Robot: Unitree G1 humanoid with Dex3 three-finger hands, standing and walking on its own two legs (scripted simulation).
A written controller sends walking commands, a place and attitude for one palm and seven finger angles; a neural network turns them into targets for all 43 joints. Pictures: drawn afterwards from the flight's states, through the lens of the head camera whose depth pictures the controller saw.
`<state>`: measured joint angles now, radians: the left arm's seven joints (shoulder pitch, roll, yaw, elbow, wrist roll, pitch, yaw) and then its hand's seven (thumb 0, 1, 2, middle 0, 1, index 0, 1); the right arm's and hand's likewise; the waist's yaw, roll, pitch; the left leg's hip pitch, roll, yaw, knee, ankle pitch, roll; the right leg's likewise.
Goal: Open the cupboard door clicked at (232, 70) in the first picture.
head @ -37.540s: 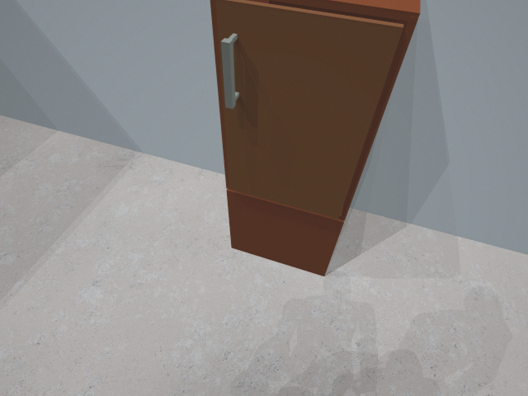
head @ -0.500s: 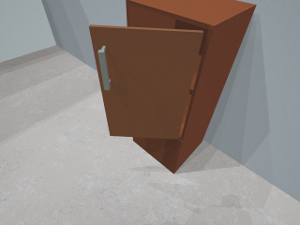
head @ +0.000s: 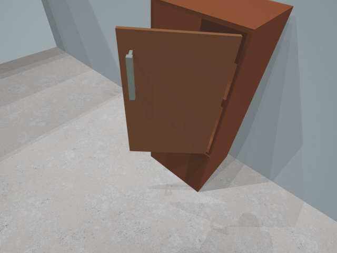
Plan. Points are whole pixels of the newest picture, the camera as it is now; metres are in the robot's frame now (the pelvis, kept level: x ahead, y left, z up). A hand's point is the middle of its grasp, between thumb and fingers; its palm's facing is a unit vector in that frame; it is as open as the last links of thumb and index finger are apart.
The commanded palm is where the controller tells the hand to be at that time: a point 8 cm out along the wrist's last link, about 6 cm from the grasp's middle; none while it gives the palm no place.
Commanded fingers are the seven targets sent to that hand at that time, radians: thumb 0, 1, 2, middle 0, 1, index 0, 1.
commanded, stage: shuffle to correct the standing spot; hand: left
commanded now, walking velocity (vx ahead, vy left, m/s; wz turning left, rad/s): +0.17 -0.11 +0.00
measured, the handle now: (131, 75) +0.63 +0.17 +0.10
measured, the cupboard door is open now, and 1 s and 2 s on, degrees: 41 41 41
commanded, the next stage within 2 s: come to a stop and stand still in 0.44 s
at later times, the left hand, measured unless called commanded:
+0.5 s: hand out of the picture +0.11 +0.11 -0.18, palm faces +0.10 -0.98 -0.18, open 7.3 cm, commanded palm none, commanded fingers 0.00 0.90 0.90 -0.20 -0.30 -0.20 -0.30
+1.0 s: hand out of the picture +0.09 +0.12 -0.18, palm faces +0.10 -0.98 -0.19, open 7.4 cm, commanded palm none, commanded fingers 0.00 0.90 0.90 -0.20 -0.30 -0.20 -0.30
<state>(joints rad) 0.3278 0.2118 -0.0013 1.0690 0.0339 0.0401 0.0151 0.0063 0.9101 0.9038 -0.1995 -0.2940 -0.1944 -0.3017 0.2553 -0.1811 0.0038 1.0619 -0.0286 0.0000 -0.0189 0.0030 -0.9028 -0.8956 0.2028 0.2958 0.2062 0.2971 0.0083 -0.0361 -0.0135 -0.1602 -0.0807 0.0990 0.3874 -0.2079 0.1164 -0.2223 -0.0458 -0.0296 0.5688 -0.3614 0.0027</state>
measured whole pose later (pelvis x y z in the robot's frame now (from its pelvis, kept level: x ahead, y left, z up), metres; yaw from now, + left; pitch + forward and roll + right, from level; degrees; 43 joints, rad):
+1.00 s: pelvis +0.10 -0.06 +0.00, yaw +2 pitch -1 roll -1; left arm 0.29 0.16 0.04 0.99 0.02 0.06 0.04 0.01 0.91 0.90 -0.20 -0.29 -0.20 -0.30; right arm 0.08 -0.11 -0.03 0.97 -0.02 0.01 -0.04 0.00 -0.90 -0.90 0.20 0.30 0.21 0.30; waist 0.03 -0.02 0.11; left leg -0.31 0.04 0.16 0.49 -0.17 0.07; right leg -0.35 -0.03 -0.02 0.90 -0.47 0.04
